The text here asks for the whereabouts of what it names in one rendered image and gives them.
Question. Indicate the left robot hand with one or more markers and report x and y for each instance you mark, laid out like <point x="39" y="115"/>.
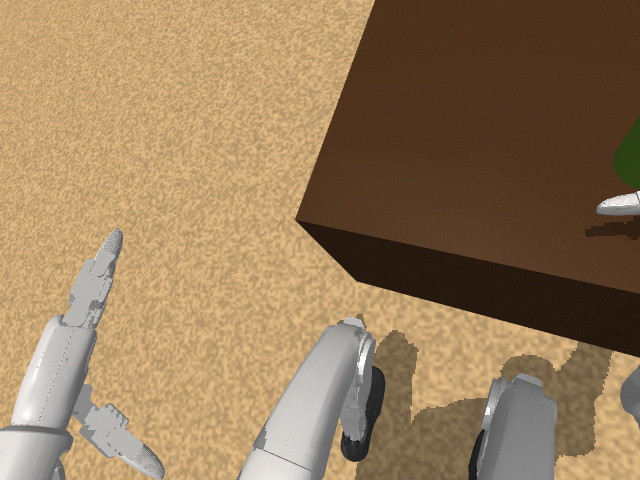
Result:
<point x="53" y="387"/>

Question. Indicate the left robot foot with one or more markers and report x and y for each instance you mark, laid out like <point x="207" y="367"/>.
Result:
<point x="356" y="451"/>

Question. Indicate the right robot foot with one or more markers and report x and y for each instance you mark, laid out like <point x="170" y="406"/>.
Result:
<point x="474" y="456"/>

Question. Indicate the right robot arm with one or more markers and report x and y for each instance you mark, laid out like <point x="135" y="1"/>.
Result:
<point x="630" y="395"/>

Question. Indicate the left robot arm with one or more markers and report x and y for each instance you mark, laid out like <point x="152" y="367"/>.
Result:
<point x="33" y="452"/>

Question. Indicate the right robot hand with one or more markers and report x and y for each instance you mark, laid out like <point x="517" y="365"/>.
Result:
<point x="628" y="204"/>

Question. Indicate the bottle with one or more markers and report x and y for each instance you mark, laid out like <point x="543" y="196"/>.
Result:
<point x="626" y="161"/>

